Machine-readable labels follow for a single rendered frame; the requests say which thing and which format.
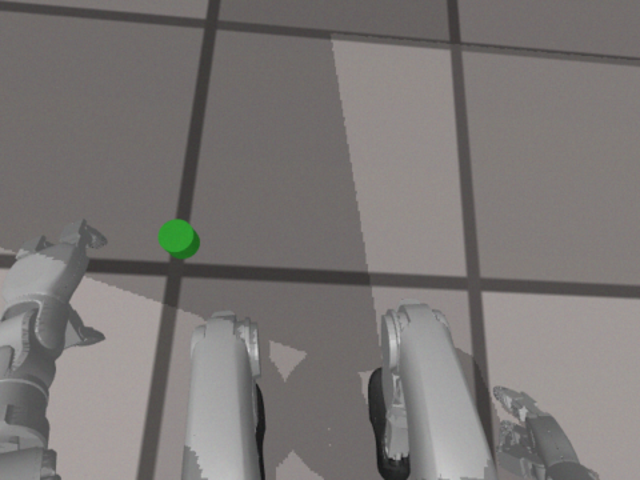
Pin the right robot foot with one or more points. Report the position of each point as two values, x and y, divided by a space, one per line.
388 468

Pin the right robot hand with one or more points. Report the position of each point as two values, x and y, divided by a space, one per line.
538 446

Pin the left robot arm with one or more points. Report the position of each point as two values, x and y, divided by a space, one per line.
32 337

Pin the right robot arm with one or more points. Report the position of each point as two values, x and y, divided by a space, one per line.
568 471

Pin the tin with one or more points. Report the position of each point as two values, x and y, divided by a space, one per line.
179 239

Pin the left robot hand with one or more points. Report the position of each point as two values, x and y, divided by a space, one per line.
56 270

